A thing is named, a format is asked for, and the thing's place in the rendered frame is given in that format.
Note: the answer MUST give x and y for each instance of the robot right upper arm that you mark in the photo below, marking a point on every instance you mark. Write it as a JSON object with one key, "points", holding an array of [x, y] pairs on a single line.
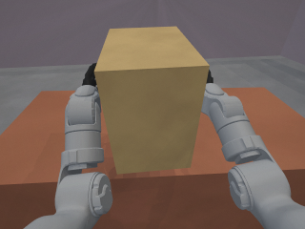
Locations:
{"points": [[261, 188]]}

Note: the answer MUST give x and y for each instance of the robot right hand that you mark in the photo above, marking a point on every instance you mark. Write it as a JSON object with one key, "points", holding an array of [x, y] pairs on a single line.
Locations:
{"points": [[209, 78]]}

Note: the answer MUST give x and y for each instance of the robot left hand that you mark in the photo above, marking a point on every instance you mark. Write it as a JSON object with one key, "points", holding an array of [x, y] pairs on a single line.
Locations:
{"points": [[90, 77]]}

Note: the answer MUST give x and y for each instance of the robot left upper arm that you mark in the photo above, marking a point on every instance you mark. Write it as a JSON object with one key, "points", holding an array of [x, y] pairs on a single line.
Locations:
{"points": [[80, 201]]}

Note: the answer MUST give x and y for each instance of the right robot forearm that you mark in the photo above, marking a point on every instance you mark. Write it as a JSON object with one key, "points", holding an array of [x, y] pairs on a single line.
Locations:
{"points": [[239, 142]]}

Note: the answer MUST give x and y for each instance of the left robot forearm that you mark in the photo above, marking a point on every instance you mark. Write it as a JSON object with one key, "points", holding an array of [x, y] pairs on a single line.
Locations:
{"points": [[82, 133]]}

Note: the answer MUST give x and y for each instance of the pedestal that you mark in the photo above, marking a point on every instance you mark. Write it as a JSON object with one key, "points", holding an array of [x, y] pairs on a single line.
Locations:
{"points": [[198, 197]]}

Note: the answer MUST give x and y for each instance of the carton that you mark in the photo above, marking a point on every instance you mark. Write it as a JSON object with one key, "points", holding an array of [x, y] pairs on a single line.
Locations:
{"points": [[151, 83]]}

